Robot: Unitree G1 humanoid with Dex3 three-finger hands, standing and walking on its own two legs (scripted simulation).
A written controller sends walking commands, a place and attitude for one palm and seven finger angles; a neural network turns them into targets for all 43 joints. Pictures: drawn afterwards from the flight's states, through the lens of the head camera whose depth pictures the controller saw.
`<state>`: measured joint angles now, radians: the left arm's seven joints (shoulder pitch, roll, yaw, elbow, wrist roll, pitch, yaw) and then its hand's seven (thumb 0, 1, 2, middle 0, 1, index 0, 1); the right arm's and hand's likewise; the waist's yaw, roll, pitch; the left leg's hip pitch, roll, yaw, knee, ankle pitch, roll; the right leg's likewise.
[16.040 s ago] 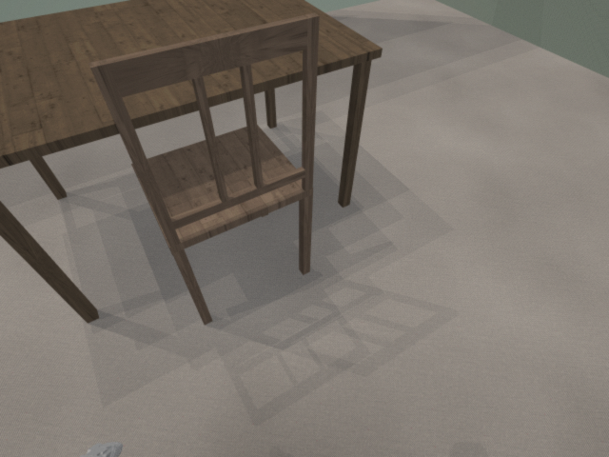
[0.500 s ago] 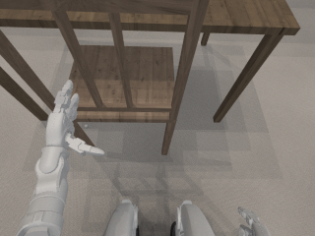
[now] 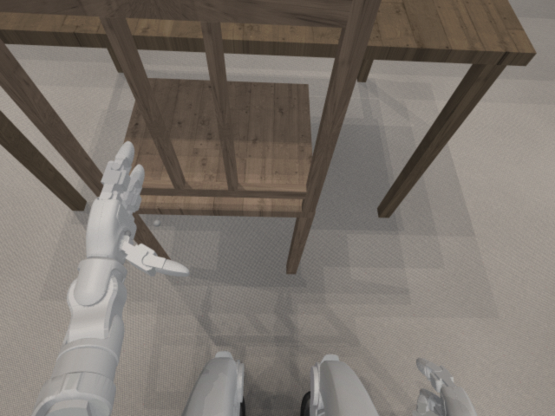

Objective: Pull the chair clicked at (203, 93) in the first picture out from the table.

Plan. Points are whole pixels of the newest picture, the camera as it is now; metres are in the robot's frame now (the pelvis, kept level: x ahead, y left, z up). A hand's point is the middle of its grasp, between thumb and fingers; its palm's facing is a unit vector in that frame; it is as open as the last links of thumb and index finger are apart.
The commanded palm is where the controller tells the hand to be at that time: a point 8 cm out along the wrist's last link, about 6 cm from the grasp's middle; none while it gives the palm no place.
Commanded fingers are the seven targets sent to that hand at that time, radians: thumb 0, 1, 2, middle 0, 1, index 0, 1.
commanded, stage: push the fingers through the gap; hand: left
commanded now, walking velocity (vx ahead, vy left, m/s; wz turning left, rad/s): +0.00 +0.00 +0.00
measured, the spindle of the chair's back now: (155, 124) +0.51 +0.20 +0.06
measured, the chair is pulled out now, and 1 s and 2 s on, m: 0.00 0.00 0.00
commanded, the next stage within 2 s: hook a spindle and tug to test in 1.52 s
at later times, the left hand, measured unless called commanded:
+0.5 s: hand (163, 189) +0.43 +0.18 +0.02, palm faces +0.01 -1.00 -0.03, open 16.9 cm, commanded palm +0.40 +0.23 +0.02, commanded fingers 0.00 -0.50 0.30 -0.06 -0.08 -0.06 -0.08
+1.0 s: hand (174, 163) +0.47 +0.17 +0.02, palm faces +0.02 -1.00 -0.04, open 16.9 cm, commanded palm +0.45 +0.21 +0.02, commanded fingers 0.00 -0.50 0.30 -0.06 -0.08 -0.06 -0.08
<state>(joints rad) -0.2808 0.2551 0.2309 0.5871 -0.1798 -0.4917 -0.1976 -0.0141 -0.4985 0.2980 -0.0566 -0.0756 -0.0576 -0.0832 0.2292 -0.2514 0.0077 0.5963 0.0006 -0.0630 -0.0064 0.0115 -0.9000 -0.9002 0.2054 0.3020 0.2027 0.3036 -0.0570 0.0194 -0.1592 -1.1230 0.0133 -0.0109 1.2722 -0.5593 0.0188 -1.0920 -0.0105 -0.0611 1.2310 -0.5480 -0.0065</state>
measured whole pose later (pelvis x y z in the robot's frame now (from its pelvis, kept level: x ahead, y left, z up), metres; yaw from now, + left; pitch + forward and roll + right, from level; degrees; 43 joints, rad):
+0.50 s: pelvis +0.00 +0.00 +0.00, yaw -1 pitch +25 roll -3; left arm -0.51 0.31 0.28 0.79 -0.15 -0.49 -0.18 -0.01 -0.50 0.30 -0.06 -0.08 -0.06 -0.08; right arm 0.27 -0.26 0.01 0.62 -0.01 -0.02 0.00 0.01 -0.90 -0.90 0.21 0.30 0.20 0.30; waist -0.09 0.03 -0.16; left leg -1.16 0.02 -0.01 1.29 -0.56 0.02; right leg -1.13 -0.01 -0.06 1.24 -0.54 0.00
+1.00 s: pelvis -0.01 +0.00 -0.01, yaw -1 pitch +27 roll -3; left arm -0.73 0.36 0.34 1.01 -0.09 -0.52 -0.16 -0.01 -0.50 0.30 -0.06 -0.08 -0.06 -0.08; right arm 0.28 -0.26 0.02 0.63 -0.03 0.03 0.02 0.01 -0.90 -0.90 0.21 0.30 0.20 0.30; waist -0.13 0.03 -0.15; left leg -1.22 0.02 -0.01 1.31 -0.56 0.02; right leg -1.19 0.00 -0.06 1.26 -0.54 0.00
